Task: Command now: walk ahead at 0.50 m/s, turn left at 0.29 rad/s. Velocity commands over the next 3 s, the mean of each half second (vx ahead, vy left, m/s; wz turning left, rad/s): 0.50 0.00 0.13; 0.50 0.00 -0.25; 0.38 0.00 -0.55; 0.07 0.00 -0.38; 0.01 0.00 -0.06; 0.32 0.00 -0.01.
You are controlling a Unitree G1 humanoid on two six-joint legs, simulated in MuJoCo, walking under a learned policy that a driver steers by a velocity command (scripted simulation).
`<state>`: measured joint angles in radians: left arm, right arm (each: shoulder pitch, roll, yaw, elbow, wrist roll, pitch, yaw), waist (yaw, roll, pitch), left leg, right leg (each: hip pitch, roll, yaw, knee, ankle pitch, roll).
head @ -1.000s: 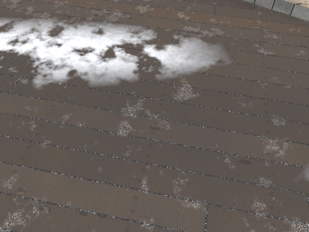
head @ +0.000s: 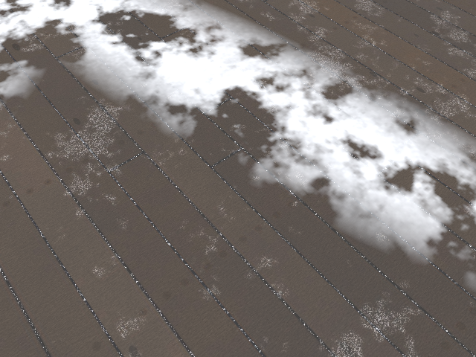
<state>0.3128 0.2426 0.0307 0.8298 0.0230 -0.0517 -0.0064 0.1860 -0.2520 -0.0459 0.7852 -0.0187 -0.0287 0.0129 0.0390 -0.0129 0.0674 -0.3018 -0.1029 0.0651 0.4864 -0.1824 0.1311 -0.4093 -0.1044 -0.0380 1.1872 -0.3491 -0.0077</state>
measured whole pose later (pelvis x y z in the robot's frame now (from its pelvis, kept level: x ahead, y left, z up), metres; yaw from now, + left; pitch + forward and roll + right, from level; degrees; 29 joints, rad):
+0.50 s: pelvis +0.28 -0.05 -0.01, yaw +2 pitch +0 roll +0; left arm 0.12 0.24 0.04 0.79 0.03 -0.06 -0.01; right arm 0.41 -0.25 -0.03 0.96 -0.01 -0.07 -0.01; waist -0.04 0.02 0.06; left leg -0.16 -0.08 -0.04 1.03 -0.41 0.09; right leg -0.41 0.03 -0.10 0.57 -0.17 -0.09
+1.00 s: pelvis +0.54 -0.01 -0.01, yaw -8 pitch +1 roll -1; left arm 0.44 0.24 0.06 0.95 0.00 -0.05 0.00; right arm 0.02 -0.22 -0.01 0.77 -0.04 -0.09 0.00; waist 0.08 -0.01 0.05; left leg -0.44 0.00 0.04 0.55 -0.13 0.04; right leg -0.14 0.07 0.08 0.77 -0.47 -0.07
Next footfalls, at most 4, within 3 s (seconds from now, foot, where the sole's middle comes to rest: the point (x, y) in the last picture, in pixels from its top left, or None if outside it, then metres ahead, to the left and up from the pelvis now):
0.42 right None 0.40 -0.12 -0.77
0.96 left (230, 276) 0.68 0.07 -0.77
1.46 right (324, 243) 0.81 -0.22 -0.77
2.02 left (259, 222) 0.88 -0.01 -0.77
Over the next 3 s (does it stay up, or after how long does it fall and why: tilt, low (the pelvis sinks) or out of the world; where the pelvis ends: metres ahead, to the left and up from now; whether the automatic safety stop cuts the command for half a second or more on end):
stays up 0.89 -0.20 0.01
